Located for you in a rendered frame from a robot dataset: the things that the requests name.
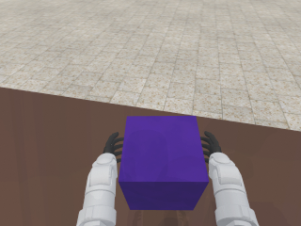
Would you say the robot right forearm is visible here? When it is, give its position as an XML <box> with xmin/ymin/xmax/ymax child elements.
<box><xmin>209</xmin><ymin>152</ymin><xmax>259</xmax><ymax>226</ymax></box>

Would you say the carton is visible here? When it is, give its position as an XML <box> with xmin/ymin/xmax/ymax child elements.
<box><xmin>118</xmin><ymin>116</ymin><xmax>209</xmax><ymax>211</ymax></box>

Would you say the left robot hand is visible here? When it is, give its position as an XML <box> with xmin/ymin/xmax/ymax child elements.
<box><xmin>103</xmin><ymin>132</ymin><xmax>124</xmax><ymax>163</ymax></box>

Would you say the right robot hand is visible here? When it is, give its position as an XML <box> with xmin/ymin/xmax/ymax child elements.
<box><xmin>200</xmin><ymin>131</ymin><xmax>222</xmax><ymax>164</ymax></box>

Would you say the robot left forearm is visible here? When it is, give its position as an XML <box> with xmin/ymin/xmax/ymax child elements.
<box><xmin>76</xmin><ymin>153</ymin><xmax>118</xmax><ymax>226</ymax></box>

